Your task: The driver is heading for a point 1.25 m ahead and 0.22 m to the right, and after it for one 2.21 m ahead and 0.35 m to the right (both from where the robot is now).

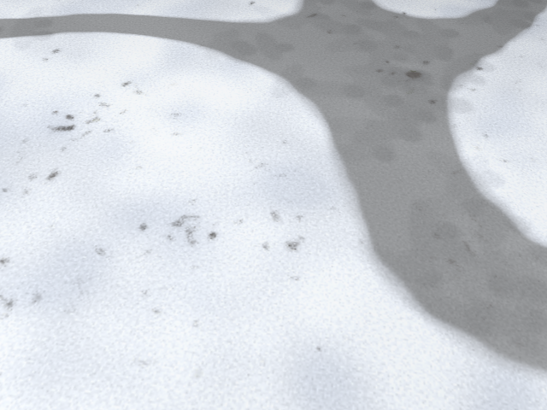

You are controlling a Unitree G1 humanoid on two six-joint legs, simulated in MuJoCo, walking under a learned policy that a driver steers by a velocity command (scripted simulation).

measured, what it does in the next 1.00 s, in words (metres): walks ahead: right foot, then left foot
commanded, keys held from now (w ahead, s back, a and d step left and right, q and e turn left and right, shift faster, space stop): w+e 0.50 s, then w+q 0.50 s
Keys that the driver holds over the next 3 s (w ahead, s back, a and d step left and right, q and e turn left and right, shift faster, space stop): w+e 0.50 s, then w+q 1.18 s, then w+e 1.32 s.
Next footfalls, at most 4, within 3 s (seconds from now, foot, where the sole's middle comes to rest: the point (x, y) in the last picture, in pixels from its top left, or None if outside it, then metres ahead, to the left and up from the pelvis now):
0.28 right None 0.20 -0.19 -0.78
0.76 left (323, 396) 0.57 -0.12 -0.78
1.22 right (408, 322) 0.78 -0.37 -0.78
1.74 left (296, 249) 1.02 -0.07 -0.78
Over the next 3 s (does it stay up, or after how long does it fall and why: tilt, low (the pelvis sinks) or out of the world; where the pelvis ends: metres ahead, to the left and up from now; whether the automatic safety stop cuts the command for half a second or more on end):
stays up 1.58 -0.15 0.00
